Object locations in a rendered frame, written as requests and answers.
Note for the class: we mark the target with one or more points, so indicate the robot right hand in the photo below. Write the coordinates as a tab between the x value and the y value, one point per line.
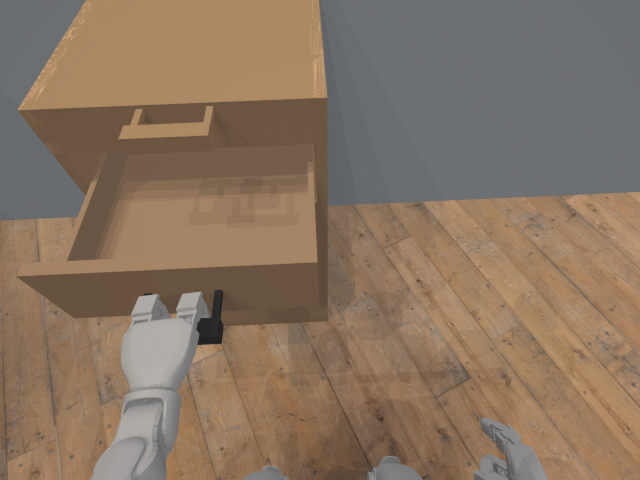
522	463

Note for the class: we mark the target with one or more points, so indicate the robot left shin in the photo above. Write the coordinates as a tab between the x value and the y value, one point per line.
271	468

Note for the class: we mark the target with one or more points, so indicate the robot right shin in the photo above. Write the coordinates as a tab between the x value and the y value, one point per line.
390	459

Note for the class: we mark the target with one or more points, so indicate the robot shin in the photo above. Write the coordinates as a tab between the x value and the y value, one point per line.
390	459
271	468

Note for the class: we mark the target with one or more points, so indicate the robot left hand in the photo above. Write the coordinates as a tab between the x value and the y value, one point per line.
157	351

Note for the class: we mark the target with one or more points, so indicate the cabinet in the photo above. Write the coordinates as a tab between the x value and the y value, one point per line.
254	69

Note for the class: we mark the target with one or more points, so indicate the drawer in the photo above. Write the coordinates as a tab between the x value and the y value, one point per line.
238	219

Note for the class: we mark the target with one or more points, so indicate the robot left forearm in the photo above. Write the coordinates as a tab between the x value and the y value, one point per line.
145	436

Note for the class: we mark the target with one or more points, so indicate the handle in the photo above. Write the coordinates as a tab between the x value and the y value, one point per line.
210	329
167	138

